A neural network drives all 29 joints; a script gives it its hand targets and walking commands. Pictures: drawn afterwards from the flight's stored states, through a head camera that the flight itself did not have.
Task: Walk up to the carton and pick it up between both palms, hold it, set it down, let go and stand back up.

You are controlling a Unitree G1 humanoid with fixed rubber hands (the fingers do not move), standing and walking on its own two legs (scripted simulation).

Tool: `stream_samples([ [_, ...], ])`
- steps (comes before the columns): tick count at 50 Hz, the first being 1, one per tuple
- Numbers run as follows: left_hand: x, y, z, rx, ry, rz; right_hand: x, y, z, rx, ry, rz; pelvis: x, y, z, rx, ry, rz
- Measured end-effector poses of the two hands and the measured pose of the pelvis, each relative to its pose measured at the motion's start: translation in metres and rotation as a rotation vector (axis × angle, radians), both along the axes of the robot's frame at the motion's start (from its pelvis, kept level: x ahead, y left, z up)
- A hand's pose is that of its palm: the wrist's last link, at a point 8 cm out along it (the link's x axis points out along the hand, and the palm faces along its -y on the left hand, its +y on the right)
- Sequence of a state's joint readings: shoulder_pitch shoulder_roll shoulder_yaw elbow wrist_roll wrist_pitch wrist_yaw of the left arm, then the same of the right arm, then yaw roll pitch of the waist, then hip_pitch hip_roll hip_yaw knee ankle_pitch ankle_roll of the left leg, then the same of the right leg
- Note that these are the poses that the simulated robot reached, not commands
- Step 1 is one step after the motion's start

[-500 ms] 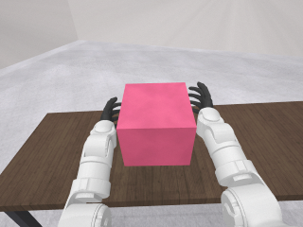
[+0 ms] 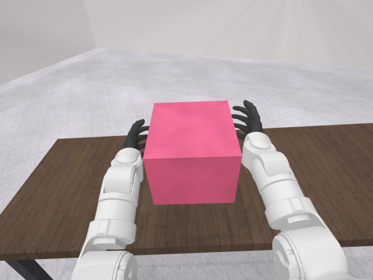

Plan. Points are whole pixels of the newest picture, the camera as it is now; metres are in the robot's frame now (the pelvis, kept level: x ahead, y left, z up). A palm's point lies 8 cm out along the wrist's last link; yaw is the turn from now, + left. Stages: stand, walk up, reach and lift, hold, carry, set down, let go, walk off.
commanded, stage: hold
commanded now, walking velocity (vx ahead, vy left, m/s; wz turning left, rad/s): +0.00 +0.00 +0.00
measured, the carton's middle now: (192, 150) +0.37 +0.01 +0.16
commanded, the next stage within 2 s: none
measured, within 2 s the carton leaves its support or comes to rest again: neither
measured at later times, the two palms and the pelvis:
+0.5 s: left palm (132, 152) +0.35 +0.14 +0.17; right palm (252, 136) +0.37 -0.12 +0.19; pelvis +0.00 +0.00 +0.00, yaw +0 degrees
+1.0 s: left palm (132, 152) +0.35 +0.14 +0.17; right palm (252, 136) +0.38 -0.12 +0.19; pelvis +0.00 +0.00 +0.00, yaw +0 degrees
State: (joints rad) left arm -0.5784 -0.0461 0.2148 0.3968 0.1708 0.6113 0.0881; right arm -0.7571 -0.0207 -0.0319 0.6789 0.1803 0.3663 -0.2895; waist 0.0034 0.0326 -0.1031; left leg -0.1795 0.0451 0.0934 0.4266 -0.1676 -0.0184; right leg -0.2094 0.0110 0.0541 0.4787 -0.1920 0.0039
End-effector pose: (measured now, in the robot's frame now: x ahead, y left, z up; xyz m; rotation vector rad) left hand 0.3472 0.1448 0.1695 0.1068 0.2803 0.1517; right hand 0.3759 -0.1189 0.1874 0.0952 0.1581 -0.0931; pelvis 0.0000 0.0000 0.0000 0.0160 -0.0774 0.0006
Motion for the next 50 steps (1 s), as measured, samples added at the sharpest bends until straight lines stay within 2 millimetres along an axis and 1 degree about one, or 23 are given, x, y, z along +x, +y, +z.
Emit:
stream_samples([
  [11,-0.0030,-0.0001,0.0011,0.005,-0.002,0.000,-0.0030,-0.0002,0.0009,-0.011,-0.003,0.003,-0.0024,-0.0001,-0.0002,0.000,-0.004,0.000],
  [28,-0.0004,-0.0003,-0.0001,0.015,0.004,-0.002,-0.0007,-0.0006,-0.0020,-0.031,-0.001,0.006,-0.0021,-0.0003,-0.0001,0.000,-0.003,0.000],
  [50,-0.0003,-0.0004,0.0008,0.013,0.000,-0.001,-0.0005,-0.0005,-0.0015,-0.006,-0.006,0.003,-0.0020,-0.0005,-0.0001,0.001,-0.004,0.000],
])
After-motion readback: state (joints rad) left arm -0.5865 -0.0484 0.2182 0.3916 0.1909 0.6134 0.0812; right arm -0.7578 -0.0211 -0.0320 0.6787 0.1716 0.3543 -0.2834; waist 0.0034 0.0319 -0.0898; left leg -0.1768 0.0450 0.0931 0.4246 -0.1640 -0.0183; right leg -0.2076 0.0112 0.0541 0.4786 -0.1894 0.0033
